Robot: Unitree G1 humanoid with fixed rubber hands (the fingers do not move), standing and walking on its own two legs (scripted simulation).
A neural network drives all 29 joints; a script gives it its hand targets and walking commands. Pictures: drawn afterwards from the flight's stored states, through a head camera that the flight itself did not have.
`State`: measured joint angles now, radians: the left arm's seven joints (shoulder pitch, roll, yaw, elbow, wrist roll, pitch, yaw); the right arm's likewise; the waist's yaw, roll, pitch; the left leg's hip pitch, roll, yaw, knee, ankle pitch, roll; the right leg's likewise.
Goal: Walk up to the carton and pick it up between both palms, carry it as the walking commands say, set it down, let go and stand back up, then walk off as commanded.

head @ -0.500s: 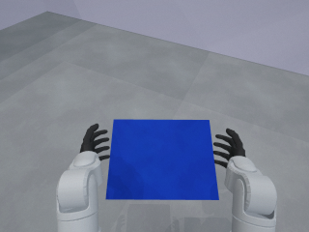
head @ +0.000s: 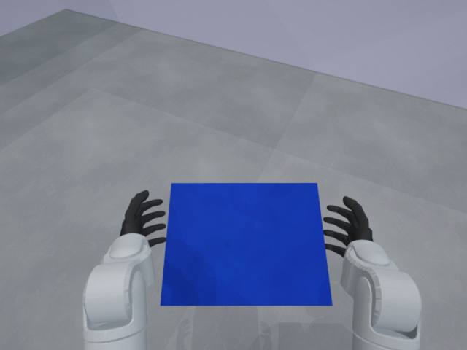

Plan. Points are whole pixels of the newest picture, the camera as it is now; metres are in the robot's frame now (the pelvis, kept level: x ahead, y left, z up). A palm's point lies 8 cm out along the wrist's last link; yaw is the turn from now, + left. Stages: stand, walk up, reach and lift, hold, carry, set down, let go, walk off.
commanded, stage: carry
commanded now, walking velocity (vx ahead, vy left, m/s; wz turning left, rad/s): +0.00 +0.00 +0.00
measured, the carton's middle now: (243, 246) +0.30 +0.00 -0.01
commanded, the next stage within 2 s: hold in 1.36 s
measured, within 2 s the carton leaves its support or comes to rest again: neither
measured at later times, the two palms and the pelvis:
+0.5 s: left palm (121, 272) +0.21 +0.17 +0.08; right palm (355, 274) +0.21 -0.15 +0.09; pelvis -0.03 +0.00 -0.01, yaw +1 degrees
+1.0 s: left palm (98, 311) +0.16 +0.19 +0.08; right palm (349, 308) +0.17 -0.14 +0.08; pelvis -0.08 +0.02 -0.01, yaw +1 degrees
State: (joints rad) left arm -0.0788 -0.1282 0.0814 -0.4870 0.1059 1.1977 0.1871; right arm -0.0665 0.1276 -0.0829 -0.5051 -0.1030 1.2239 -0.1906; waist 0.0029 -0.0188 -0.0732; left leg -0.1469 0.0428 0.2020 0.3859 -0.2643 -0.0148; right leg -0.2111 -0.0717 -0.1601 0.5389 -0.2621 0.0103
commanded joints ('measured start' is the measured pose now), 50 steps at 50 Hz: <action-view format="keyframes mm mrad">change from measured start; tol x16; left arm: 1 -355 -880 -674 -84 -401 -3 -276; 50 -433 -860 -617 57 -343 -59 -295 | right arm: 1 -415 889 676 -96 409 -25 274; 50 -468 850 593 48 340 -92 286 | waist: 1 1 72 -280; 4 -9 196 -266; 10 -4 -126 -293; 50 14 21 -201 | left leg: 1 302 102 -57 48 993 14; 2 429 180 -139 108 1284 69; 4 401 217 -153 143 1227 105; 9 -56 54 -77 143 -28 -7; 15 63 128 -133 100 563 39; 50 -90 109 -179 -19 50 70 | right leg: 1 -70 -26 -16 96 450 10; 2 -241 34 -35 24 -35 29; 3 -284 50 -23 -57 -182 32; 9 203 -211 176 -34 1001 -96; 15 34 -96 88 -11 462 -7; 50 -26 -71 94 -88 139 -8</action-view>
